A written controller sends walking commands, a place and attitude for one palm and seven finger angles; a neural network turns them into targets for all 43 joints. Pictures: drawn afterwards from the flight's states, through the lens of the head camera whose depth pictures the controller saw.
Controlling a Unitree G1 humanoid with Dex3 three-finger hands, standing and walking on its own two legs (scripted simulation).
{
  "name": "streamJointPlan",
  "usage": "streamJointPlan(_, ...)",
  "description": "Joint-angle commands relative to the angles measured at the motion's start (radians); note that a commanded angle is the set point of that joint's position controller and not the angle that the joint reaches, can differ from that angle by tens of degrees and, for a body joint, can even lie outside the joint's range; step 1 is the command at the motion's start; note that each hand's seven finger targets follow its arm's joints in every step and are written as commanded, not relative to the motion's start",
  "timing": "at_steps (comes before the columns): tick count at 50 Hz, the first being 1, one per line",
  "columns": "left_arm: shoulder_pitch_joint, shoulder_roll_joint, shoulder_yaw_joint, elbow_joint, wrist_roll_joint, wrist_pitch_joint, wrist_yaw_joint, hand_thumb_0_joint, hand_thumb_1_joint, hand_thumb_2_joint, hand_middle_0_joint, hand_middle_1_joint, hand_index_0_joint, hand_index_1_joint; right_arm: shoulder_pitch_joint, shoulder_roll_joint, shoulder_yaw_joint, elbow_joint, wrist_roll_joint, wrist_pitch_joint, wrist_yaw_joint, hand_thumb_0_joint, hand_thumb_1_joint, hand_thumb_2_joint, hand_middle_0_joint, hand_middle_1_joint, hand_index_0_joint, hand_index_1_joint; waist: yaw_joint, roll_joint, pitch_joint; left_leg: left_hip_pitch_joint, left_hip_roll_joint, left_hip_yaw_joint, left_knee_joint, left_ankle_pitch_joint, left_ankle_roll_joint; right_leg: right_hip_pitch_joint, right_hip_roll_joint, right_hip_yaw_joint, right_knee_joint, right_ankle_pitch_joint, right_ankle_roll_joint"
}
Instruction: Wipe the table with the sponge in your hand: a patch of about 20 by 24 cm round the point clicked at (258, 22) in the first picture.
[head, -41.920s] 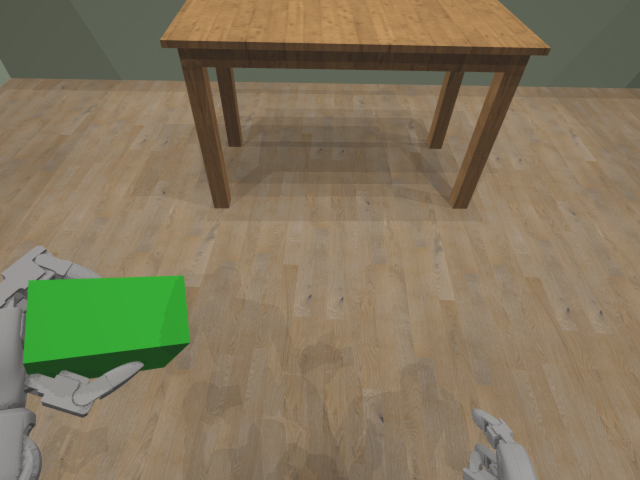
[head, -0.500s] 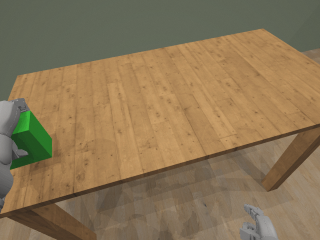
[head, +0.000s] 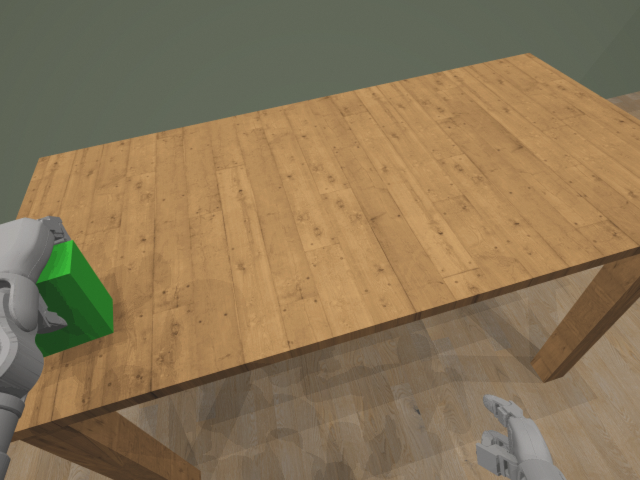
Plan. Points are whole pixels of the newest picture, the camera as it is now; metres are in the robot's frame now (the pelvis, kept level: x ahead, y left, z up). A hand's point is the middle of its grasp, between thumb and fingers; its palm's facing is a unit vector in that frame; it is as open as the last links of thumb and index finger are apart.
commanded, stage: move the sponge above the wiping area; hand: left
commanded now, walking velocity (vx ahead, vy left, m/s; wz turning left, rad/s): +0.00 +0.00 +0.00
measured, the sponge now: (51, 313) +0.26 +0.39 +0.07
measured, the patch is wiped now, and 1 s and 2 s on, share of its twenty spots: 0.00 0.05 0.05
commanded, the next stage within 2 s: lower the sponge onto the table in 0.10 s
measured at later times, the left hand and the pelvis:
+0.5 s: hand (57, 298) +0.27 +0.36 +0.11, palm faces -0.14 -0.06 -0.99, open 10.2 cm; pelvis +0.01 +0.00 +0.00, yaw +1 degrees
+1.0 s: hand (66, 322) +0.25 +0.35 +0.08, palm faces -0.14 -0.06 -0.99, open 10.2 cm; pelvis +0.01 +0.00 +0.00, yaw +1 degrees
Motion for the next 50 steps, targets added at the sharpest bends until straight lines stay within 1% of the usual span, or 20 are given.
streamJointPlan(1, -0.136, 0.209, 0.032, -0.245, 0.002, -0.066, -0.083, 0.0, 0.1, 1.3, -1.2, -1.6, -1.2, -1.6, -0.13, -0.126, -0.039, -0.184, -0.002, -0.055, -0.018, 0.0, -0.9, -0.9, 0.2, 0.3, 0.2, 0.3, -0.027, -0.128, -0.248, 0.054, 0.008, -0.037, -0.009, 0.273, 0.024, 0.123, 0.007, 0.019, -0.004, 0.217, -0.037)
streamJointPlan(4, -0.245, 0.346, 0.159, -0.419, 0.016, -0.218, -0.057, 0.0, 0.1, 1.3, -1.2, -1.6, -1.2, -1.6, -0.136, -0.108, -0.029, -0.207, -0.009, -0.087, -0.038, 0.0, -0.9, -0.9, 0.2, 0.3, 0.2, 0.3, -0.013, -0.089, -0.271, 0.106, 0.012, -0.056, -0.009, 0.258, 0.031, 0.106, 0.029, 0.053, -0.01, 0.175, -0.049)
streamJointPlan(5, -0.267, 0.326, 0.154, -0.443, 0.028, -0.259, -0.028, 0.0, 0.1, 1.3, -1.2, -1.6, -1.2, -1.6, -0.098, -0.091, -0.031, -0.198, -0.02, -0.098, -0.049, 0.0, -0.9, -0.9, 0.2, 0.3, 0.2, 0.3, -0.012, -0.063, -0.292, 0.123, 0.007, -0.046, -0.003, 0.289, 0.031, 0.117, 0.02, 0.03, 0.0, 0.176, -0.046)
streamJointPlan(6, -0.236, 0.398, 0.243, -0.414, 0.035, -0.289, 0.01, 0.0, 0.1, 1.3, -1.2, -1.6, -1.2, -1.6, -0.07, -0.104, -0.049, -0.169, -0.028, -0.095, -0.054, 0.0, -0.9, -0.9, 0.2, 0.3, 0.2, 0.3, 0.003, -0.021, -0.266, 0.122, 0.011, -0.054, -0.011, 0.308, 0.022, 0.107, 0.027, 0.031, -0.009, 0.173, -0.053)
streamJointPlan(7, -0.274, 0.368, 0.224, -0.431, 0.042, -0.312, 0.039, 0.0, 0.1, 1.3, -1.2, -1.6, -1.2, -1.6, -0.069, -0.099, -0.048, -0.165, -0.03, -0.097, -0.055, 0.0, -0.9, -0.9, 0.2, 0.3, 0.2, 0.3, 0.001, 0.021, -0.248, 0.116, 0.011, -0.058, -0.016, 0.336, 0.01, 0.102, 0.028, 0.026, -0.01, 0.183, -0.056)
streamJointPlan(9, -0.301, 0.468, 0.327, -0.42, 0.064, -0.305, 0.108, 0.0, 0.1, 1.3, -1.2, -1.6, -1.2, -1.6, -0.099, -0.096, -0.04, -0.159, -0.024, -0.103, -0.053, 0.0, -0.9, -0.9, 0.2, 0.3, 0.2, 0.3, 0.033, 0.139, -0.226, 0.104, 0.007, -0.069, -0.025, 0.364, -0.004, 0.096, 0.041, 0.07, -0.013, 0.167, -0.083)
streamJointPlan(10, -0.319, 0.389, 0.271, -0.374, 0.064, -0.284, 0.135, 0.0, 0.1, 1.3, -1.2, -1.6, -1.2, -1.6, -0.072, -0.084, -0.046, -0.144, -0.028, -0.102, -0.05, 0.0, -0.9, -0.9, 0.2, 0.3, 0.2, 0.3, 0.024, 0.127, -0.238, 0.093, 0.008, -0.053, -0.018, 0.392, -0.014, 0.105, 0.029, 0.035, -0.002, 0.176, -0.079)
streamJointPlan(14, -0.224, 0.318, 0.229, -0.208, 0.011, -0.15, 0.152, 0.0, 0.1, 1.3, -1.2, -1.6, -1.2, -1.6, -0.126, -0.11, -0.053, -0.131, -0.009, -0.077, -0.026, 0.0, -0.9, -0.9, 0.2, 0.3, 0.2, 0.3, 0.03, 0.074, -0.2, 0.043, 0.006, -0.034, -0.032, 0.314, -0.024, 0.12, 0.02, 0.061, -0.021, 0.17, -0.079)
streamJointPlan(19, -0.132, 0.217, 0.078, -0.156, -0.008, -0.02, 0.018, 0.0, 0.1, 1.3, -1.2, -1.6, -1.2, -1.6, -0.177, -0.129, -0.036, -0.165, 0.008, -0.053, -0.016, 0.0, -0.9, -0.9, 0.2, 0.3, 0.2, 0.3, 0.002, -0.053, -0.224, 0.018, 0.008, -0.033, -0.032, 0.29, -0.006, 0.149, 0.01, 0.041, -0.007, 0.224, -0.058)
streamJointPlan(23, -0.199, 0.246, 0.052, -0.262, 0.01, -0.091, -0.067, 0.0, 0.1, 1.3, -1.2, -1.6, -1.2, -1.6, -0.119, -0.134, -0.045, -0.172, -0.004, -0.056, -0.025, 0.0, -0.9, -0.9, 0.2, 0.3, 0.2, 0.3, -0.03, -0.102, -0.253, 0.063, 0.007, -0.045, -0.013, 0.279, 0.019, 0.118, 0.009, 0.013, -0.01, 0.212, -0.038)
streamJointPlan(27, -0.234, 0.299, 0.141, -0.396, 0.027, -0.248, -0.019, 0.0, 0.1, 1.3, -1.2, -1.6, -1.2, -1.6, -0.074, -0.11, -0.048, -0.174, -0.022, -0.086, -0.043, 0.0, -0.9, -0.9, 0.2, 0.3, 0.2, 0.3, -0.012, -0.036, -0.274, 0.13, 0.015, -0.059, -0.009, 0.349, 0.017, 0.105, 0.024, 0.016, -0.01, 0.204, -0.048)
streamJointPlan(29, -0.225, 0.426, 0.278, -0.42, 0.049, -0.279, 0.041, 0.0, 0.1, 1.3, -1.2, -1.6, -1.2, -1.6, -0.099, -0.11, -0.04, -0.178, -0.021, -0.093, -0.045, 0.0, -0.9, -0.9, 0.2, 0.3, 0.2, 0.3, 0.025, 0.037, -0.263, 0.115, 0.014, -0.068, -0.02, 0.369, 0.01, 0.121, 0.037, 0.051, -0.005, 0.2, -0.07)
streamJointPlan(30, -0.239, 0.358, 0.241, -0.399, 0.057, -0.279, 0.072, 0.0, 0.1, 1.3, -1.2, -1.6, -1.2, -1.6, -0.072, -0.088, -0.041, -0.166, -0.028, -0.092, -0.046, 0.0, -0.9, -0.9, 0.2, 0.3, 0.2, 0.3, 0.021, 0.032, -0.267, 0.106, 0.012, -0.057, -0.014, 0.415, 0.002, 0.128, 0.027, 0.023, 0.006, 0.216, -0.067)
streamJointPlan(34, -0.155, 0.379, 0.304, -0.332, 0.039, -0.205, 0.159, 0.0, 0.1, 1.3, -1.2, -1.6, -1.2, -1.6, -0.114, -0.102, -0.054, -0.151, -0.021, -0.066, -0.018, 0.0, -0.9, -0.9, 0.2, 0.3, 0.2, 0.3, 0.059, 0.097, -0.235, 0.065, 0.006, -0.044, -0.018, 0.423, -0.021, 0.157, 0.028, 0.08, -0.001, 0.253, -0.089)
streamJointPlan(35, -0.134, 0.333, 0.269, -0.3, 0.031, -0.172, 0.168, 0.0, 0.1, 1.3, -1.2, -1.6, -1.2, -1.6, -0.099, -0.105, -0.058, -0.145, -0.024, -0.059, -0.014, 0.0, -0.9, -0.9, 0.2, 0.3, 0.2, 0.3, 0.056, 0.058, -0.259, 0.045, 0.009, -0.032, -0.017, 0.42, -0.023, 0.175, 0.017, 0.047, 0.011, 0.26, -0.078)
streamJointPlan(41, -0.029, 0.21, 0.105, -0.174, -0.012, -0.026, 0.053, 0.0, 0.1, 1.3, -1.2, -1.6, -1.2, -1.6, -0.133, -0.139, -0.051, -0.148, 0.0, -0.038, -0.007, 0.0, -0.9, -0.9, 0.2, 0.3, 0.2, 0.3, 0.0, -0.075, -0.195, 0.0, 0.008, -0.027, -0.02, 0.29, -0.001, 0.137, 0.009, 0.028, -0.004, 0.232, -0.047)
streamJointPlan(44, -0.125, 0.189, 0.041, -0.258, -0.006, -0.067, -0.017, 0.0, 0.1, 1.3, -1.2, -1.6, -1.2, -1.6, -0.172, -0.123, -0.035, -0.18, 0.011, -0.059, -0.025, 0.0, -0.9, -0.9, 0.2, 0.3, 0.2, 0.3, -0.036, -0.092, -0.203, 0.046, 0.009, -0.035, -0.003, 0.25, 0.02, 0.089, 0.02, 0.043, -0.011, 0.201, -0.044)
streamJointPlan(46, -0.186, 0.202, 0.038, -0.319, 0.01, -0.156, -0.025, 0.0, 0.1, 1.3, -1.2, -1.6, -1.2, -1.6, -0.104, -0.121, -0.049, -0.165, -0.01, -0.08, -0.035, 0.0, -0.9, -0.9, 0.2, 0.3, 0.2, 0.3, -0.046, -0.063, -0.241, 0.088, 0.007, -0.042, 0.008, 0.266, 0.027, 0.073, 0.018, 0.023, -0.012, 0.187, -0.039)
streamJointPlan(49, -0.247, 0.286, 0.13, -0.442, 0.036, -0.279, 0.022, 0.0, 0.1, 1.3, -1.2, -1.6, -1.2, -1.6, -0.105, -0.102, -0.045, -0.18, -0.018, -0.114, -0.049, 0.0, -0.9, -0.9, 0.2, 0.3, 0.2, 0.3, -0.02, -0.005, -0.269, 0.135, 0.013, -0.06, 0.007, 0.282, 0.027, 0.061, 0.038, 0.051, -0.009, 0.162, -0.057)
streamJointPlan(50, -0.238, 0.262, 0.128, -0.392, 0.05, -0.295, 0.052, 0.0, 0.1, 1.3, -1.2, -1.6, -1.2, -1.6, -0.063, -0.091, -0.05, -0.157, -0.028, -0.117, -0.056, 0.0, -0.9, -0.9, 0.2, 0.3, 0.2, 0.3, -0.02, -0.012, -0.271, 0.127, 0.011, -0.053, 0.011, 0.299, 0.022, 0.059, 0.03, 0.026, 0.001, 0.152, -0.053)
